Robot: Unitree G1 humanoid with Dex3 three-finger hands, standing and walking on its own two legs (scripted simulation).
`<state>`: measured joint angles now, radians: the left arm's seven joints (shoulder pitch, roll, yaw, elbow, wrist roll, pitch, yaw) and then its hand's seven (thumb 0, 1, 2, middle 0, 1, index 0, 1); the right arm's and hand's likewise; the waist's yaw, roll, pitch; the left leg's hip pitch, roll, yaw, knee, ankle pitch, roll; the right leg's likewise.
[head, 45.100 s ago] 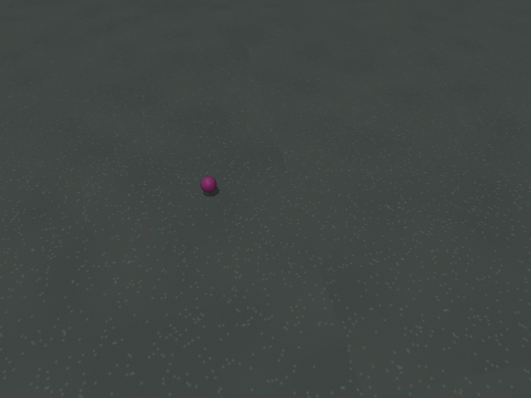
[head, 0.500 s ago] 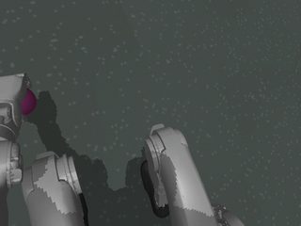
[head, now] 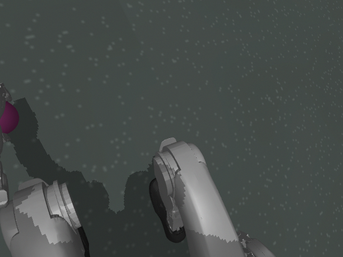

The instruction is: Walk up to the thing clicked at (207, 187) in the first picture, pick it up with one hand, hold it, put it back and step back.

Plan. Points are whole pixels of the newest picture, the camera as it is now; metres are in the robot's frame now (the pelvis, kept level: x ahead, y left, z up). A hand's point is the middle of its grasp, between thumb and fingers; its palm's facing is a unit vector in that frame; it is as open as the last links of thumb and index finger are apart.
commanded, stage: rest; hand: left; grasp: from above
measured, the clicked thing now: out of the picture +0.47 +0.26 -0.24
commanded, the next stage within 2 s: open in 0.82 s
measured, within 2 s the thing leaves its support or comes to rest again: rests again in 0.56 s
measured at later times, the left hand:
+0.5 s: hand out of the picture +0.46 +0.26 -0.24, palm faces -0.45 -0.14 -0.88, open 10.6 cm
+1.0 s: hand out of the picture +0.46 +0.27 -0.24, palm faces -0.45 -0.14 -0.88, open 10.6 cm
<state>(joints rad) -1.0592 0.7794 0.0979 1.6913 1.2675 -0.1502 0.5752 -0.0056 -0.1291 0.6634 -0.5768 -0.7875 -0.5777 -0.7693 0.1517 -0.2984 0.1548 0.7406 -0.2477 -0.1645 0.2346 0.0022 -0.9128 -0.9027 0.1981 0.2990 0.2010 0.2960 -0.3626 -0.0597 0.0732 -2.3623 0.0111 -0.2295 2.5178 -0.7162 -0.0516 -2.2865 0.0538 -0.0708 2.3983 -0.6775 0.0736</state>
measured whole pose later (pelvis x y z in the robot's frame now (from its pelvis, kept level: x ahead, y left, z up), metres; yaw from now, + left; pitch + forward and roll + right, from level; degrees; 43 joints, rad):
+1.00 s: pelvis -0.01 +0.01 +0.00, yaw -3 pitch +28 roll -13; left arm -1.11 0.90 0.09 1.82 1.27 -0.17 0.65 0.00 -0.11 0.56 -0.63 -0.72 -0.64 -0.70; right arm 0.12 -0.33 0.26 0.71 -0.29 -0.25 0.29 0.00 -0.92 -0.91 0.20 0.30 0.20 0.30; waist -0.41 -0.11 0.14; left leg -2.35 0.01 -0.27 2.55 -0.72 -0.03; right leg -2.24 0.07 -0.11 2.38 -0.66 0.08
